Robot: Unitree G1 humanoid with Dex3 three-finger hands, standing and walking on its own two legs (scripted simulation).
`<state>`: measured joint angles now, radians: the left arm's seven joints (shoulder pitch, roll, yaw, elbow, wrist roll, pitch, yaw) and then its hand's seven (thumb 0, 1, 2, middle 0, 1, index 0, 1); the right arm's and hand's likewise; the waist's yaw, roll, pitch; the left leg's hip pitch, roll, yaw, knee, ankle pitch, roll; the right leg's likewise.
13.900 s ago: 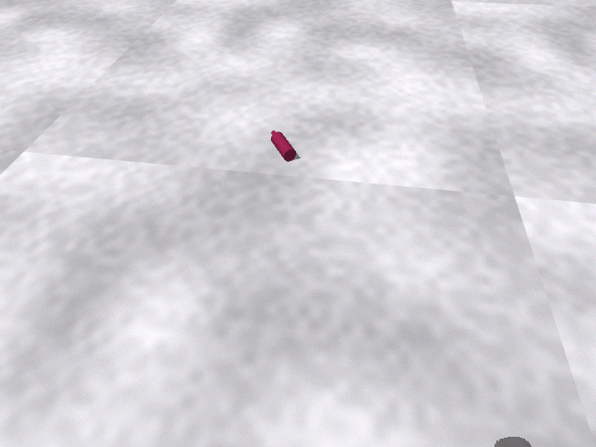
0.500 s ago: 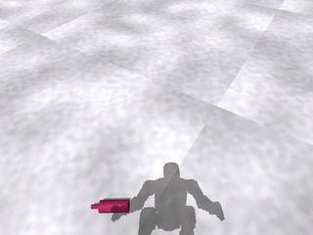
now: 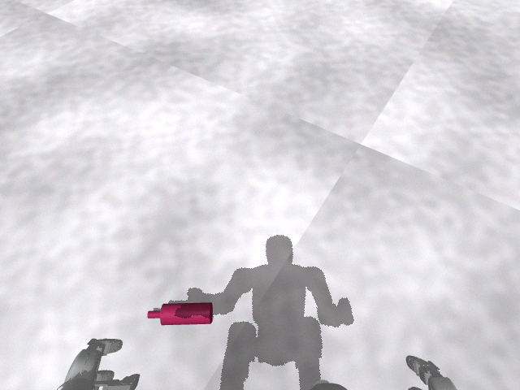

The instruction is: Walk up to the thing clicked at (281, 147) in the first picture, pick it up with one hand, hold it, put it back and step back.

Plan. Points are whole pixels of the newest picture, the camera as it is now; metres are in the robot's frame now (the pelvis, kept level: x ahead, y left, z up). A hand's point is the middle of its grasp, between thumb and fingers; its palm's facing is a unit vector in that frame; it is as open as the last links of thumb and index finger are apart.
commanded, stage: rise first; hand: left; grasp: from above
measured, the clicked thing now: (179, 313) +0.43 +0.30 -0.72
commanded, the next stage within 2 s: none
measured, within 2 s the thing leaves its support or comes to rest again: neither
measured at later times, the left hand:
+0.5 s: hand out of the picture +0.13 +0.26 -0.21, palm faces -0.20 -0.86 -0.47, open 14.1 cm
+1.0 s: hand (142, 363) +0.23 +0.30 -0.39, palm faces -0.44 -0.45 -0.77, open 14.2 cm
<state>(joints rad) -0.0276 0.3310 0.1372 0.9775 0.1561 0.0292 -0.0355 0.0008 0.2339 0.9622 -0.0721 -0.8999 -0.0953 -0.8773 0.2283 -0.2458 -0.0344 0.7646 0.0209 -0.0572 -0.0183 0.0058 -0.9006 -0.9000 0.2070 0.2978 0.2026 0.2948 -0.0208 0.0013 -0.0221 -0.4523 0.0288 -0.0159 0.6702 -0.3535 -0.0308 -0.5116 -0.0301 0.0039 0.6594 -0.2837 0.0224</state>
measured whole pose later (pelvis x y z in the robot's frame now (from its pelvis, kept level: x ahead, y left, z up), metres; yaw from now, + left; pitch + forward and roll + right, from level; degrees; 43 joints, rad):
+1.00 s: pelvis -0.06 +0.00 -0.26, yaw +1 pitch +33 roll -1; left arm -0.23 0.49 0.13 0.71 0.71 -0.12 0.08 -0.01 -0.54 0.99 -0.08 -1.06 -0.08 -1.06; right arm 0.07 -0.31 -0.07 0.62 0.00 -0.18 0.03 0.01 -0.91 -0.90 0.21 0.30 0.20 0.29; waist -0.04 0.02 -0.17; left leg -1.74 -0.02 -0.07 1.88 -0.73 -0.04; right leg -1.79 -0.05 0.01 1.83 -0.62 0.04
